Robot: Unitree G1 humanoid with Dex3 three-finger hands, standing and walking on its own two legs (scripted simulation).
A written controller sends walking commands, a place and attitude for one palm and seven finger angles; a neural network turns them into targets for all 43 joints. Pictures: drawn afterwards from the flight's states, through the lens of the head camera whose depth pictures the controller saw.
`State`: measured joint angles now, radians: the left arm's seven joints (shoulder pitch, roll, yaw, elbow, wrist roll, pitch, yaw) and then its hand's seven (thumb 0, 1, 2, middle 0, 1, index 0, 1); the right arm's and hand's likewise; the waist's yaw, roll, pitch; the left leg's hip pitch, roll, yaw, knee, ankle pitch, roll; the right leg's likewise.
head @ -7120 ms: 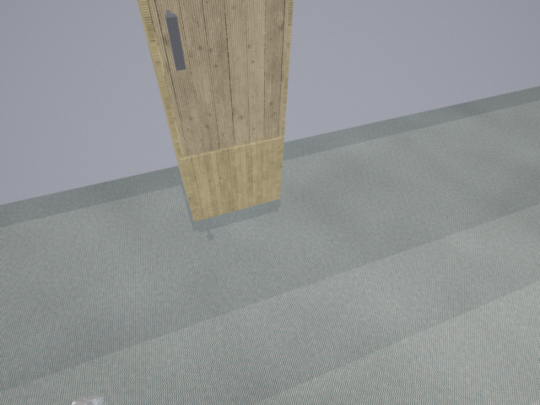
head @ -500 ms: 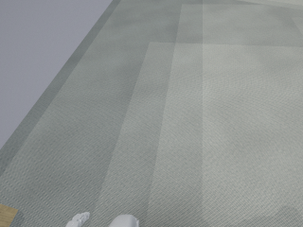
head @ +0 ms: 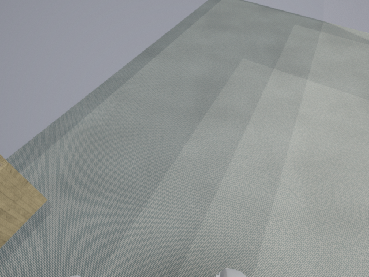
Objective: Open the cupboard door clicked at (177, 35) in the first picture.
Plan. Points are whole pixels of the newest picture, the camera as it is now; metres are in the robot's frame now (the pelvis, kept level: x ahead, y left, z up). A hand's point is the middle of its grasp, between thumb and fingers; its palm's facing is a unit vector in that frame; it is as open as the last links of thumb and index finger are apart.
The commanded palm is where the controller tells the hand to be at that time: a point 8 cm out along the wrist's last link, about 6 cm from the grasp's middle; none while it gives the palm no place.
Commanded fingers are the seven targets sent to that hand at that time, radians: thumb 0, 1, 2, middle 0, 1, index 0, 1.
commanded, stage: turn to face it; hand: left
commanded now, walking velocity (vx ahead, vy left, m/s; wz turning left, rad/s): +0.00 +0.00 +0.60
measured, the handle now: out of the picture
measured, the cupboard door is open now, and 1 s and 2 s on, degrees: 0 0 0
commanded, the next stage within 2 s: take the last steps up to it in 1.54 s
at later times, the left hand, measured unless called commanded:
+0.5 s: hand out of the picture +0.00 +0.16 -0.15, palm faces +0.32 -0.91 -0.26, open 7.4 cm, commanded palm none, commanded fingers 0.00 0.90 0.90 -0.20 -0.30 -0.20 -0.30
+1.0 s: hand out of the picture -0.09 +0.24 -0.16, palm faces +0.60 -0.76 -0.26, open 7.4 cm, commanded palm none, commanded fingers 0.00 0.90 0.90 -0.20 -0.30 -0.20 -0.30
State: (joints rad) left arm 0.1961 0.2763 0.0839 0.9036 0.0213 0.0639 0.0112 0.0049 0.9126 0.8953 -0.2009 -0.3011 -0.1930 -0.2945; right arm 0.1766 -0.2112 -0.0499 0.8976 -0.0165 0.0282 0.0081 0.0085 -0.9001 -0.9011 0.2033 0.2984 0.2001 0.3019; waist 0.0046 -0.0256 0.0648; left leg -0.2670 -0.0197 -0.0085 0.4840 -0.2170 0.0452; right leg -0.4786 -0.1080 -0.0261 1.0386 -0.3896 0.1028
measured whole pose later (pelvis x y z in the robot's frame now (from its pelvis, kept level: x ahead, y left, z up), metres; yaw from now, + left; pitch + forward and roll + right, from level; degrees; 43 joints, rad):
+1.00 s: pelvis -0.05 +0.00 +0.00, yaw +36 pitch +0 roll -2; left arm 0.15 0.28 0.08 0.89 0.02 0.06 0.02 0.00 0.91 0.90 -0.20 -0.30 -0.19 -0.29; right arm 0.20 -0.20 -0.05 0.91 -0.02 0.03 0.01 0.01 -0.90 -0.90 0.20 0.30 0.20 0.30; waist -0.01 -0.02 0.06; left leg -0.24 -0.06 -0.08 0.45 -0.20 0.06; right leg -0.47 -0.09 0.00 1.01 -0.38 0.11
